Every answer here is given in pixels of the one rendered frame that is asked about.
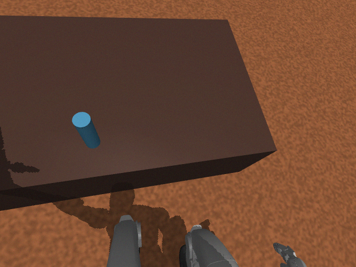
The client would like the right robot hand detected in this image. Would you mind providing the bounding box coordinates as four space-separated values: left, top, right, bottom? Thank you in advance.
273 243 307 267

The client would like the can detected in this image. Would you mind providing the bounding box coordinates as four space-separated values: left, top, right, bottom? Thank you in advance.
72 112 100 149

